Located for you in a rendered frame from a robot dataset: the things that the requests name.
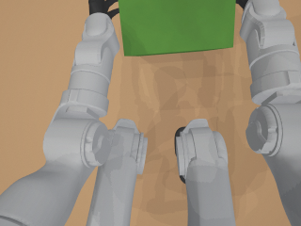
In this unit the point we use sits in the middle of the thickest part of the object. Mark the robot left upper arm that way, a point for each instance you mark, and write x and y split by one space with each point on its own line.
73 148

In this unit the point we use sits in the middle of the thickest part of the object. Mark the right robot forearm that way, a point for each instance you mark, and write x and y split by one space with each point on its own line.
272 53

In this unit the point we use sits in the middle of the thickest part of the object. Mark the left robot forearm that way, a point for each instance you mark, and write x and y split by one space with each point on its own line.
86 96

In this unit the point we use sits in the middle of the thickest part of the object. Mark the robot right upper arm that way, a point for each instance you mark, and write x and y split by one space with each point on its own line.
274 130

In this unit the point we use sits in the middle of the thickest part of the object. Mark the robot right hand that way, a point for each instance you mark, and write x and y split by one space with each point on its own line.
242 3

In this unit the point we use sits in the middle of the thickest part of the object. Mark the robot left shin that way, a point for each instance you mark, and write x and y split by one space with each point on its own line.
123 123

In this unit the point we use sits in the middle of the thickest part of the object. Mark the robot left hand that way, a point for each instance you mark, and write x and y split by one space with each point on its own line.
102 6

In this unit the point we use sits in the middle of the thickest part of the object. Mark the carton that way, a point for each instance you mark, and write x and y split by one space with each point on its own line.
162 27

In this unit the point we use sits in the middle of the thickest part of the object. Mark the robot right foot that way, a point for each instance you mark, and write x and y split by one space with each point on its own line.
177 134

